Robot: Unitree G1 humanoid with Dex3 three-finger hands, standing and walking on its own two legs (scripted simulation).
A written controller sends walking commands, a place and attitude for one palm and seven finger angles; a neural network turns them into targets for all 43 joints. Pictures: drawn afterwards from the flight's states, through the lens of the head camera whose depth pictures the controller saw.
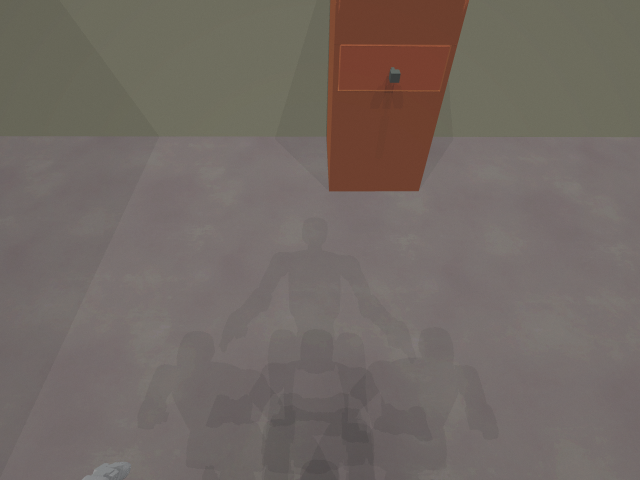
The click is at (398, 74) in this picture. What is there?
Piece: drawer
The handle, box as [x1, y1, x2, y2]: [389, 67, 400, 82]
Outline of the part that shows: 391,67 389,73 389,80 390,82 398,82 400,74 399,70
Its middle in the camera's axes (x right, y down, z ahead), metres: +0.26 -0.60 +1.41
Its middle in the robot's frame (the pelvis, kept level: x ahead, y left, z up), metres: +1.45 -0.20 -0.17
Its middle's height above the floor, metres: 0.60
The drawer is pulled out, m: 0.00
